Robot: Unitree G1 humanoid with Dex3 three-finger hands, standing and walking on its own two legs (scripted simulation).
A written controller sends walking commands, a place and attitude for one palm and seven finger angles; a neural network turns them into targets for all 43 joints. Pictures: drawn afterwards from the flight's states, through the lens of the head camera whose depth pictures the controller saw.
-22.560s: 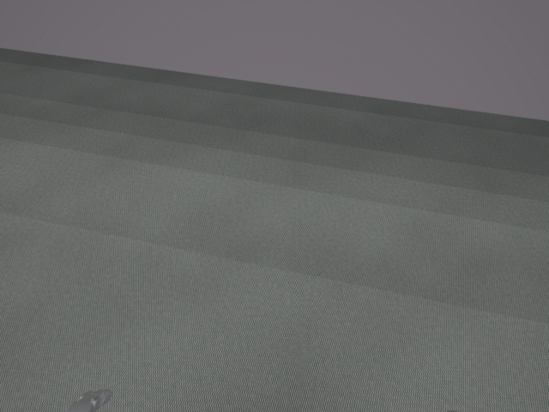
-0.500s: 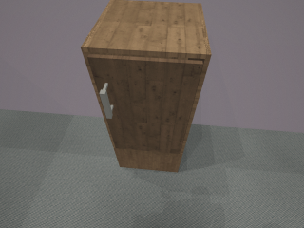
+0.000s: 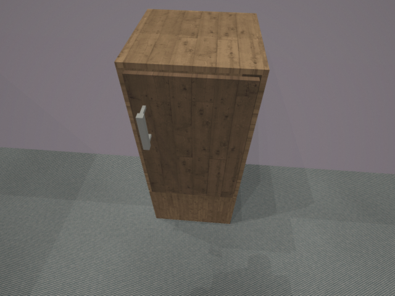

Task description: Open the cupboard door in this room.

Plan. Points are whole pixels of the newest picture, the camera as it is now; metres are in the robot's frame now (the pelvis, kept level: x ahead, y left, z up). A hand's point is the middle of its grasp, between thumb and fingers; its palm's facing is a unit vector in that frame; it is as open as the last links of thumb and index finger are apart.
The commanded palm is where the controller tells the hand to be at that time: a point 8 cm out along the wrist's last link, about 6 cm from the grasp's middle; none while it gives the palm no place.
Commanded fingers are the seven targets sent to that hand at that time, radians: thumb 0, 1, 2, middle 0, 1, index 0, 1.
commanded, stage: come to a stop and stand still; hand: left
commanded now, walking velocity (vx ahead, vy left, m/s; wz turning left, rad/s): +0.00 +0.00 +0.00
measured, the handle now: (145, 128) +0.58 +0.21 -0.03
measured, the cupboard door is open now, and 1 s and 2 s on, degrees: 0 0 0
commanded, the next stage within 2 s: look again from close up in 0.14 s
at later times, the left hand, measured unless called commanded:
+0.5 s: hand out of the picture +0.03 +0.20 -0.18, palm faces +0.04 -0.97 -0.24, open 7.4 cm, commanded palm none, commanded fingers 0.00 0.90 0.90 -0.20 -0.30 -0.20 -0.30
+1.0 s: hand out of the picture -0.01 +0.22 -0.18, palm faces +0.02 -0.98 -0.22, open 7.4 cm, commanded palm none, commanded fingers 0.00 0.90 0.90 -0.20 -0.30 -0.20 -0.30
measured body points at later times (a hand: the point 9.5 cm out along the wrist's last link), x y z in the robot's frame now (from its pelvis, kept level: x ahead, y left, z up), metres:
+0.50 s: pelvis +0.00 +0.01 -0.01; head -0.01 +0.02 +0.44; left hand +0.03 +0.26 -0.16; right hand +0.01 -0.22 -0.16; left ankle +0.03 +0.11 -0.74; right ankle +0.00 -0.10 -0.74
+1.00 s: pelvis -0.01 +0.03 +0.00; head -0.02 +0.04 +0.45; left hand -0.01 +0.27 -0.16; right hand +0.03 -0.21 -0.15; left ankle +0.03 +0.11 -0.74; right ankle +0.00 -0.10 -0.74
